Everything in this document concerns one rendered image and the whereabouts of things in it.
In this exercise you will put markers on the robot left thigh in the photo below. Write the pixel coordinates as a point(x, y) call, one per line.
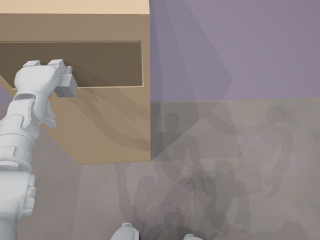
point(126, 233)

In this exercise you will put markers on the drawer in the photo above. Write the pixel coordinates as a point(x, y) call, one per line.
point(95, 63)

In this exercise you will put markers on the robot left upper arm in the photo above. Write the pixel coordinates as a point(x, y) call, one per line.
point(17, 197)

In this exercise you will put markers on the robot left shin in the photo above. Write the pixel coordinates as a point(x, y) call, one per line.
point(126, 225)

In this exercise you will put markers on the handle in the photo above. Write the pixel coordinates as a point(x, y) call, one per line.
point(67, 85)

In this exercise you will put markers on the left robot forearm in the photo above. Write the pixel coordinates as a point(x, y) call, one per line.
point(19, 129)

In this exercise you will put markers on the robot left hand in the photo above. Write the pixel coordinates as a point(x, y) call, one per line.
point(42, 79)

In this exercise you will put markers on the cabinet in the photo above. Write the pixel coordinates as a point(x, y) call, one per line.
point(104, 124)

